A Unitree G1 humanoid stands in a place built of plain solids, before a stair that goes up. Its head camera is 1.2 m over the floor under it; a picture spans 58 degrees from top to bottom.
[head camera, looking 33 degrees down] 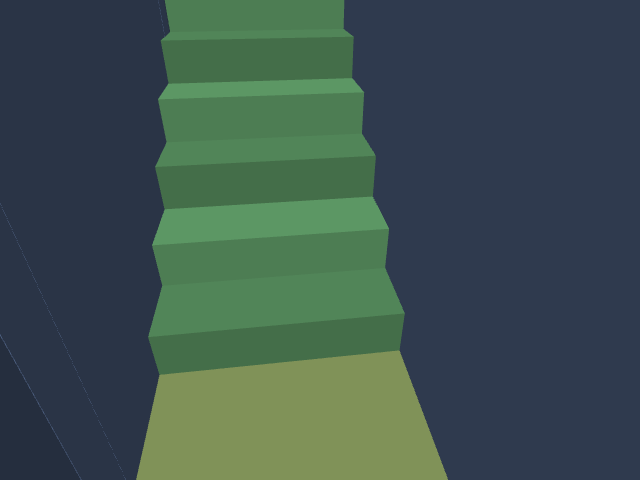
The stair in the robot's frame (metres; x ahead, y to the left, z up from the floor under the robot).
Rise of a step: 0.18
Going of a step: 0.26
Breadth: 0.85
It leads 7 degrees to the left of straight ahead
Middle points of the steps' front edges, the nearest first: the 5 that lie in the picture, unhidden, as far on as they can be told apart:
1.05 0.13 0.18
1.31 0.16 0.36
1.57 0.20 0.54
1.83 0.23 0.73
2.09 0.27 0.91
